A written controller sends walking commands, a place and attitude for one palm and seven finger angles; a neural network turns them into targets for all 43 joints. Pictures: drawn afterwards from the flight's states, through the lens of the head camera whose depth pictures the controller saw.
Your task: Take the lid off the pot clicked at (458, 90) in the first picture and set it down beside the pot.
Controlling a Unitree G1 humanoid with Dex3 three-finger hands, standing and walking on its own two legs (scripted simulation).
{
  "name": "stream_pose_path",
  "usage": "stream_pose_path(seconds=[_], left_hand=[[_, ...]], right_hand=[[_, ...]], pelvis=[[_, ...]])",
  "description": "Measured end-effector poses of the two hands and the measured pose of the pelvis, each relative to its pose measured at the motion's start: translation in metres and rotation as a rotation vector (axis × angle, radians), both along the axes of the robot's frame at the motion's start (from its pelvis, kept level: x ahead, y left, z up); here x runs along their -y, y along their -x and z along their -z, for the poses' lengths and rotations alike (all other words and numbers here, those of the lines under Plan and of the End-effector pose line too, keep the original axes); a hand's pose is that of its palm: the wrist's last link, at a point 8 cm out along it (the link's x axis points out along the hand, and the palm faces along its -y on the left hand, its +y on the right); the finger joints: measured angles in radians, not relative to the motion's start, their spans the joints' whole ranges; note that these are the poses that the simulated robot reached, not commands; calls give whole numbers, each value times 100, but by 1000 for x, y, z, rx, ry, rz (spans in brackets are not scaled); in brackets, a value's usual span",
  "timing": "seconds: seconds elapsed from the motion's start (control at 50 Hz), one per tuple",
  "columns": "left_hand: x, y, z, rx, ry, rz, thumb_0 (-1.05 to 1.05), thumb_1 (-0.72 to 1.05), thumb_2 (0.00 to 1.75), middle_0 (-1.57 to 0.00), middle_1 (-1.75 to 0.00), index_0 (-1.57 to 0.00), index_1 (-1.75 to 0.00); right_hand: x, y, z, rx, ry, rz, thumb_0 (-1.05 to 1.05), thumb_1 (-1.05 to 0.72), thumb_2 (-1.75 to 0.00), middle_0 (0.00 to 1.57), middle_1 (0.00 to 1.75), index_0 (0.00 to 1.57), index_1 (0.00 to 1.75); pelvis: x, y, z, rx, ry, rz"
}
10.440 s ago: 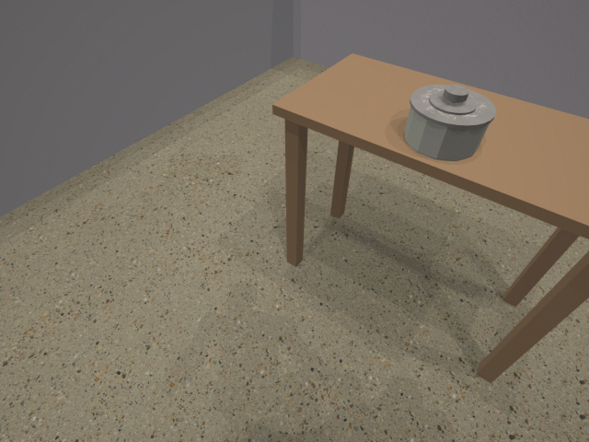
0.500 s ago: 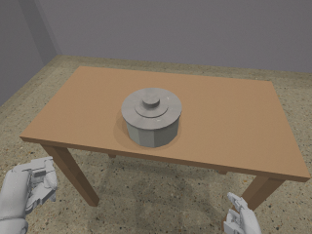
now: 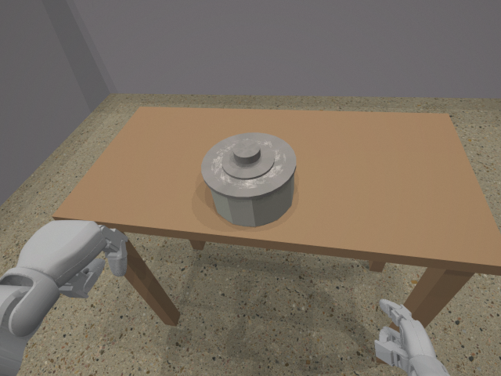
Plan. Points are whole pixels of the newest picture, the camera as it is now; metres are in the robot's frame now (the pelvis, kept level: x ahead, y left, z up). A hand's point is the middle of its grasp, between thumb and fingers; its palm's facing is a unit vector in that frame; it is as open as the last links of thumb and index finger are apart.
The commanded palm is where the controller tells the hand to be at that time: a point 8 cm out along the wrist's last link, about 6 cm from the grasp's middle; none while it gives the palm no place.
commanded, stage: reach forward and open the fingers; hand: left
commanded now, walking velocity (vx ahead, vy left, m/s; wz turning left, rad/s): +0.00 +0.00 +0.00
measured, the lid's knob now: (246, 151) +0.49 +0.06 +0.10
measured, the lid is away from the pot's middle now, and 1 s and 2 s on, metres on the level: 0.00 0.00 0.00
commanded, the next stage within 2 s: move the open hand above the knob in 0.58 s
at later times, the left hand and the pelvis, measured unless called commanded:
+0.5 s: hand (81, 234) +0.26 +0.27 +0.15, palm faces -0.11 -0.07 -0.99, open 9.7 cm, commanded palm +0.24 +0.27 +0.22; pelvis -0.02 +0.03 +0.00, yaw +0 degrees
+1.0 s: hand (103, 179) +0.33 +0.25 +0.19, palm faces +0.00 -0.02 -1.00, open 10.0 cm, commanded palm +0.29 +0.22 +0.23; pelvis -0.03 +0.03 +0.00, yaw +1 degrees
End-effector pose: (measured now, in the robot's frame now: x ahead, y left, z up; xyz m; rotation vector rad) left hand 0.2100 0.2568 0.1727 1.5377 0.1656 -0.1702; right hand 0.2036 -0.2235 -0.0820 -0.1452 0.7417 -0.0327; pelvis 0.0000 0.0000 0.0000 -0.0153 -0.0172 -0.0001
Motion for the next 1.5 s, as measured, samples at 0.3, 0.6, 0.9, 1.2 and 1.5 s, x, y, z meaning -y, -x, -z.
stream_pose_path(seconds=[0.3, 0.6, 0.9, 1.2, 1.5], left_hand=[[1, -19, -21, 64, -35, 126, 0, -8, 136, -94, -35, -94, -35], [-16, -47, -36, 91, -85, 112, 0, -28, 145, -86, -10, -86, -10], [18, -72, -40, 122, -48, 177, 0, -30, 148, -87, -8, -86, -8], [69, -111, -38, 92, -50, 202, 0, -30, 148, -87, -8, -86, -8], [103, -142, -29, 18, -33, 183, 0, -30, 148, -86, -8, -86, -8]], right_hand=[[-15, 29, 9, -63, -11, -16, 1, -91, -90, 20, 30, 20, 30], [-38, 34, 6, -46, -23, -37, 1, -91, -90, 20, 30, 20, 30], [-46, 28, 5, -23, -23, -64, 1, -91, -90, 20, 30, 20, 30], [-26, 31, 13, -66, -60, -43, 1, -91, -90, 20, 30, 20, 30], [13, 21, 15, -87, -38, 3, 1, -91, -90, 20, 30, 20, 30]], pelvis=[[-15, 16, -2, 15, 9, -3], [-29, 27, 0, 25, 9, -6], [-33, 28, 1, 20, 2, -11], [-15, 17, 1, 6, -10, 0], [8, 3, 1, 1, -23, -4]])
